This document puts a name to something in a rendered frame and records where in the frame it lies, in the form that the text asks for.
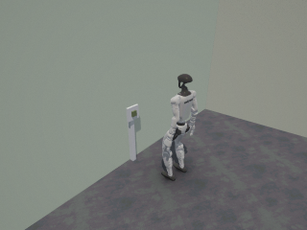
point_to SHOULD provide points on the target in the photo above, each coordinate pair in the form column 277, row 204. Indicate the robot right foot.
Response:
column 183, row 169

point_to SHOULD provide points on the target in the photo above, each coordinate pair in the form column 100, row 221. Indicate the robot right upper arm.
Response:
column 194, row 107

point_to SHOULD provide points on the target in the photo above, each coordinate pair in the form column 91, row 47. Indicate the robot left forearm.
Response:
column 173, row 128

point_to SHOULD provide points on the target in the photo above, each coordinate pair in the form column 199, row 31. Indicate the robot left hand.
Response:
column 167, row 143

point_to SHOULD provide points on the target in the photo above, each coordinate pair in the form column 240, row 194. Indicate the robot right forearm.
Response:
column 193, row 118

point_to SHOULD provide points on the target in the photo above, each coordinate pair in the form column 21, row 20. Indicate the robot left upper arm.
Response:
column 175, row 101

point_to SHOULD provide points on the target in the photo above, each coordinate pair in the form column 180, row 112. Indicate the robot right hand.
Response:
column 191, row 127

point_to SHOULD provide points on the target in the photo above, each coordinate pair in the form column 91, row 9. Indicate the panel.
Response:
column 131, row 129

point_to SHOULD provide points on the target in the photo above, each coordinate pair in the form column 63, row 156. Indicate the humanoid robot head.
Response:
column 185, row 78

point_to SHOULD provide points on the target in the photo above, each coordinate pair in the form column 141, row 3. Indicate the button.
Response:
column 133, row 113

